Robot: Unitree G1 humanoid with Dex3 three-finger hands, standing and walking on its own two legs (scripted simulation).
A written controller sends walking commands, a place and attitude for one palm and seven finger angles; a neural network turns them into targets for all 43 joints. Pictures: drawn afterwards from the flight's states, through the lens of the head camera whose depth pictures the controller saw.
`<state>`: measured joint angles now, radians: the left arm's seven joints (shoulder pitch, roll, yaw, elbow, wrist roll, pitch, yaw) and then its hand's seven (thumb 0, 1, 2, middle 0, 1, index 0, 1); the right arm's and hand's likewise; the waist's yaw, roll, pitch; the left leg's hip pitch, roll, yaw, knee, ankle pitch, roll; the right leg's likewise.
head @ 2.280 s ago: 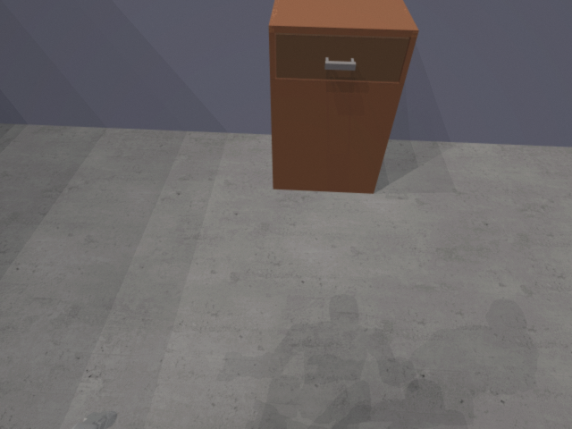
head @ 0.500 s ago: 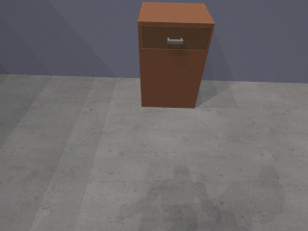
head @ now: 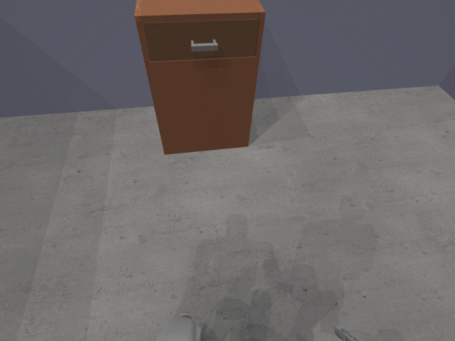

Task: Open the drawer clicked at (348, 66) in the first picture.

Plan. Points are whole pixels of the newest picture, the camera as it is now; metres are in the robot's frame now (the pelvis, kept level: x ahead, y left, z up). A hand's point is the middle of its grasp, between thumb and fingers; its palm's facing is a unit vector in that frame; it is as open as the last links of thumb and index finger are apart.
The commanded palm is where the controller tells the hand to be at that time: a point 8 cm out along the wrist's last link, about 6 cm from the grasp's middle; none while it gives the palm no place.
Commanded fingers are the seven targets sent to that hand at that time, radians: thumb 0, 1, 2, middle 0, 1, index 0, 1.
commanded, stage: walk to a spot facing it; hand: left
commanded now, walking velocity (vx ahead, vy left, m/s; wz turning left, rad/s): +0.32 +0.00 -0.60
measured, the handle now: (204, 44) +1.19 +0.25 -0.09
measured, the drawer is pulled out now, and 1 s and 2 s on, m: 0.00 0.00 0.00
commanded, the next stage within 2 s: turn to face it in 1.26 s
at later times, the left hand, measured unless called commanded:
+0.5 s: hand (180, 227) +0.38 +0.17 -0.15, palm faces -0.38 -0.90 -0.20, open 7.4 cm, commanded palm none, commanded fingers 0.00 0.90 0.90 -0.20 -0.30 -0.20 -0.30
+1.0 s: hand (214, 200) +0.48 +0.09 -0.17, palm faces -0.45 -0.86 -0.23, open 7.2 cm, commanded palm none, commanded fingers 0.00 0.90 0.90 -0.20 -0.30 -0.20 -0.30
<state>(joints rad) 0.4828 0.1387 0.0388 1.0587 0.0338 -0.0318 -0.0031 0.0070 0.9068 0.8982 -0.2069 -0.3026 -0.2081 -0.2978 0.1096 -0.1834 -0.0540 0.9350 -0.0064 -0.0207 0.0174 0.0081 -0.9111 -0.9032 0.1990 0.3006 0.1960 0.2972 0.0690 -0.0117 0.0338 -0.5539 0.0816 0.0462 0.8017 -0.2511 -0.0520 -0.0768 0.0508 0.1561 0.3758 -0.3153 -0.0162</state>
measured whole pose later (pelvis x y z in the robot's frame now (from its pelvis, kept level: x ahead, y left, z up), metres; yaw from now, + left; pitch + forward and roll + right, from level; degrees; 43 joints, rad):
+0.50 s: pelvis +0.17 +0.03 +0.00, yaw -20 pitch +0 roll +0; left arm 0.07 0.24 0.09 0.90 0.04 0.04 -0.06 0.01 0.92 0.90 -0.19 -0.30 -0.19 -0.30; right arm 0.44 -0.20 -0.05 1.06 -0.02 -0.07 -0.02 0.00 -0.92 -0.90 0.20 0.30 0.20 0.30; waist -0.06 -0.02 0.06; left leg -0.02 0.09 0.37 0.37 -0.34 -0.01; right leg -0.63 -0.10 -0.07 0.86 -0.15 0.00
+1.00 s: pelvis +0.33 -0.06 +0.00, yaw -32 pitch +0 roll -1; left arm 0.28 0.22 0.07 0.99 0.03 -0.03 -0.01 -0.01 0.93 0.90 -0.20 -0.30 -0.21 -0.30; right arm 0.16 -0.18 -0.05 0.93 -0.02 -0.03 0.01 0.00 -0.91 -0.90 0.20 0.30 0.20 0.30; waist 0.03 0.02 0.00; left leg -0.49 0.13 0.08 0.75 -0.26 -0.06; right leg -0.20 0.06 -0.02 0.46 -0.25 -0.06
